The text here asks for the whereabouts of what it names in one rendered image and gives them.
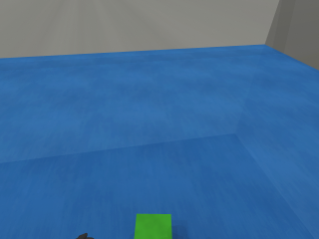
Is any carton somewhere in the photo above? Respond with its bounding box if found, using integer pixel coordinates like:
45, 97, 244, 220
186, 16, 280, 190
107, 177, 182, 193
134, 213, 172, 239

